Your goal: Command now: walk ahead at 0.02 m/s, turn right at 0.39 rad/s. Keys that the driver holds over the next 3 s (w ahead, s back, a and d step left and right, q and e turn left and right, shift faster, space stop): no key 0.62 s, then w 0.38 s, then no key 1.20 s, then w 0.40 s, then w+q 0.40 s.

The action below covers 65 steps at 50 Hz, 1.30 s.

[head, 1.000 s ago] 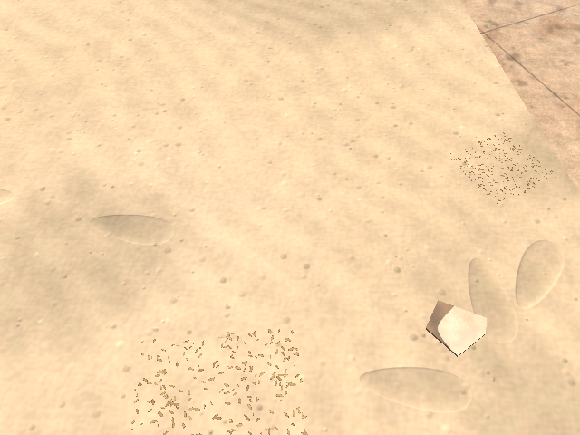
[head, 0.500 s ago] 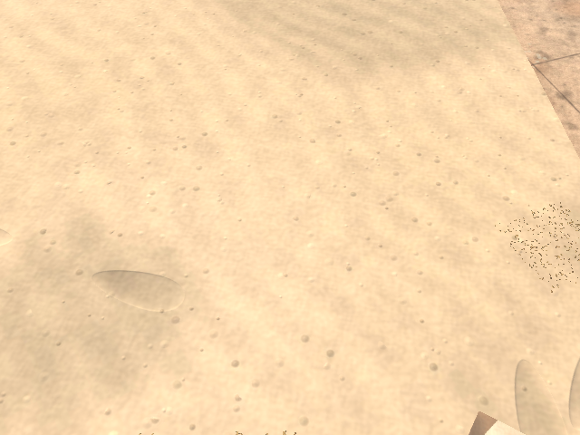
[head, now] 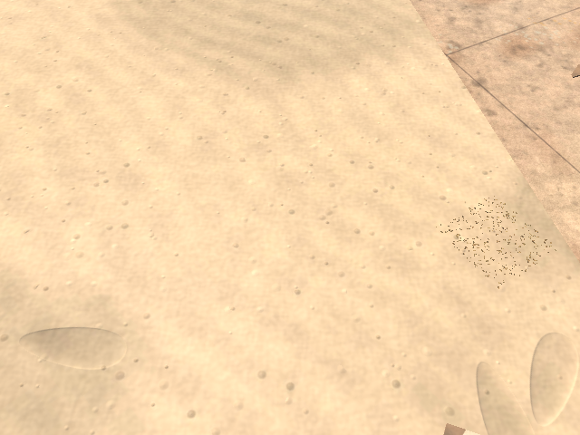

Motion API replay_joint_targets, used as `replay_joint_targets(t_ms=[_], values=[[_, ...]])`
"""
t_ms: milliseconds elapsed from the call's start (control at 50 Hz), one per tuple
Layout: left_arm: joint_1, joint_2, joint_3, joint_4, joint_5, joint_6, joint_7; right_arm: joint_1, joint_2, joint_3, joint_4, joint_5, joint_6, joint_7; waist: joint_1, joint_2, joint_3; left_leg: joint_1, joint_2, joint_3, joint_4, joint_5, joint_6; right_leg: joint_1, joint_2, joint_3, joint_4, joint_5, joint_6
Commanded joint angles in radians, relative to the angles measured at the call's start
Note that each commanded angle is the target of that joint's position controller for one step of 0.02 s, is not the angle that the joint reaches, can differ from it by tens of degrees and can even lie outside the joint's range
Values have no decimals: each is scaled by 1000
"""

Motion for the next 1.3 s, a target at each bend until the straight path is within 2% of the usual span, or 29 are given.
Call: replay_joint_targets(t_ms=[20, 80, 200, 240, 280, 300, 320, 340, 360, 380, 420, 620, 660, 720, 780, 820, 860, 880, 900, 920, 940, 980, 1020, 1060, 1140, 1200, 1260, 1280, 1300], values=[[32, 152, 44, -72, 8, -29, -6, -36, -157, -35, -98, -35, -17, -9, 17, 219, -78, 106, 381, -388, -261, 150, 241, -144, -18, 12, 435, -239, 24], [92, 97, 34, -21, 14, -4, 4, -69, -111, -17, -103, 16, -21, -7, 21, 147, -54, 136, 269, -199, -203, 283, 177, -152, -19, -7, 585, -132, 69], [-29, 17, -16, -75, 8, -9, -9, 4, -127, -14, -61, 17, -4, -8, -42, 229, -71, 199, 229, -100, -174, 344, 190, 26, -108, -126, 180, -117, 109], [-32, 43, -13, -75, 2, -11, -14, 33, -158, -20, -48, 22, 2, -1, -57, 247, -71, 189, 242, -119, -157, 377, 201, 117, -98, -170, 52, -105, 100], [26, 52, -9, -44, 3, -13, -18, 28, -150, -15, -36, 40, 3, 5, -19, 220, -54, 160, 226, -111, -120, 388, 174, 240, -91, -188, -211, 103, 62], [35, 76, -4, -40, 10, -12, -16, 65, -139, -11, -20, 44, -5, 7, -19, 193, -53, 121, 213, -107, -110, 356, 132, 326, -112, -149, -292, 211, 31], [59, 128, 4, -42, 16, -8, -7, 82, -113, 0, -22, 23, -20, 15, -31, 104, -108, 52, 176, -70, -61, 259, 70, 460, -210, -45, -250, 426, -3], [58, 185, 14, -41, 22, 2, 1, 120, -74, 11, -26, -7, -40, 29, -78, -81, -139, -30, 88, 17, -5, 29, 11, 524, -317, 39, -165, 645, -71], [15, 96, -9, -35, 25, -2, -13, 75, -52, 19, -29, -5, -42, 27, -60, -128, -145, 55, 83, 36, -55, -40, -30, 385, -328, 43, -184, 475, -128], [-20, 53, -17, -41, 28, -10, -24, 15, -86, 13, -29, 0, -38, 24, -42, -75, -100, 85, 79, 44, -56, 25, -48, 341, -265, 13, -196, 327, -101], [-9, 66, -18, -27, 33, -26, -29, -4, -101, 5, -17, 10, -21, 14, -26, -55, -55, 96, 71, 54, -46, 91, -46, 292, -213, -26, -198, 255, -56], [-3, 51, -30, 42, 23, -44, -24, 35, -89, 0, 62, 14, -2, 1, -37, 9, -4, 153, 76, 54, -75, 103, -44, 228, -181, -47, -202, 168, -34], [30, 72, -21, 67, 14, -37, -20, 50, -82, -1, 83, 23, 1, -1, -25, -12, -11, 120, 28, 112, -19, -103, -37, 233, -171, -38, -232, -132, -59], [101, 145, 1, 84, 3, -42, -18, -23, -63, 1, 44, 43, -23, 4, 23, -144, 101, -103, 6, 125, 194, -243, 1, 219, -347, 251, -407, -562, -185], [83, 122, 1, 84, -2, -76, -15, -21, -77, -6, 33, 62, -66, 27, 4, -155, 124, -195, 82, 38, 271, -304, 68, 265, -428, 333, -432, -427, -227], [-8, 115, -1, 63, -21, -75, -19, 62, -71, -7, 73, 60, -86, 43, -63, -112, 82, 25, 67, 79, 49, -176, 92, 190, -351, 176, -387, -282, -168], [-39, 69, -12, 54, -11, -73, -22, 236, -81, -24, 162, 40, -86, 46, -129, -30, 13, 343, 29, 82, -59, 8, 62, 39, -228, 3, -197, -149, -100], [-48, -5, -34, 36, 6, -80, -27, 346, -140, -37, 177, 35, -84, 38, -152, 201, -31, 461, 226, -210, -201, -117, 111, -88, -125, -138, 141, -135, -26], [-54, 10, -25, -7, -13, -98, -21, 389, -230, -48, 175, 27, -92, 53, -145, 382, -15, 493, 410, -623, -358, -284, 254, -282, -44, -143, 362, -291, -8], [-37, 65, -13, 7, -32, -113, -22, 301, -171, -27, 149, 23, -102, 54, -103, 244, 51, 435, 428, -632, -369, -384, 275, -348, -123, -69, 501, -265, -25], [-21, 75, -11, 22, -38, -123, -30, 237, -124, -14, 126, 28, -108, 51, -77, 178, 96, 413, 384, -525, -367, -390, 239, -384, -167, -64, 529, -147, -46], [-25, 71, -5, 42, -18, -130, -34, 182, -114, -5, 107, 29, -107, 55, -57, 129, 103, 397, 315, -351, -383, -190, 178, -375, -219, -92, 476, 15, -54], [-36, 53, -3, 49, -4, -125, -46, 213, -73, 12, 118, 20, -97, 52, -57, 145, 77, 383, 255, -199, -375, 147, 149, -305, -221, -132, 417, 102, -37], [-49, 20, -9, 45, 7, -117, -49, 239, -80, 15, 129, 17, -83, 40, -51, 136, 53, 374, 221, -77, -333, 536, 146, -263, -198, -178, 353, 139, -3], [-186, -30, -33, 0, 1, -111, -55, 248, -108, 16, 136, 14, -57, 13, -76, 139, 49, 249, 159, 48, -318, 658, 112, -70, -139, -239, 56, 303, 23], [-219, -5, -33, -9, -2, -107, -64, 255, -113, 14, 154, 22, -51, 10, -71, 159, 46, 269, 196, 31, -286, 657, 126, -7, -123, -219, -30, 350, 2], [-125, 60, -12, 20, 12, -117, -67, 194, -115, 6, 149, 31, -45, 9, 3, 165, -9, 344, 223, 1, -163, 762, 114, 91, -105, -196, -93, 307, -54], [-36, 84, 1, 55, 20, -122, -63, 178, -113, 5, 147, 33, -41, 10, 51, 140, -57, 351, 191, 15, -57, 796, 93, 203, -89, -209, -164, 391, -78], [50, 134, 14, 79, 32, -125, -55, 209, -107, 8, 143, 20, -43, 13, 73, 78, -143, 265, 140, 36, 93, 663, 54, 404, -170, -138, -145, 709, -114]])
Next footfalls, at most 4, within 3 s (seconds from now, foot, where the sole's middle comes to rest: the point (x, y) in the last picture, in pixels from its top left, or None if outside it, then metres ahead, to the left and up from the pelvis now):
0.32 right None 0.03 -0.14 -0.77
1.30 right None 0.36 -0.12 -0.77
1.60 left None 0.33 0.12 -0.77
2.96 left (268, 310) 0.78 0.07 -0.77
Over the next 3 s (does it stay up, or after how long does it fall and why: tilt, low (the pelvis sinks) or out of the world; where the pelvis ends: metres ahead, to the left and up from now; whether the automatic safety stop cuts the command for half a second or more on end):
stays up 0.63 -0.01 -0.02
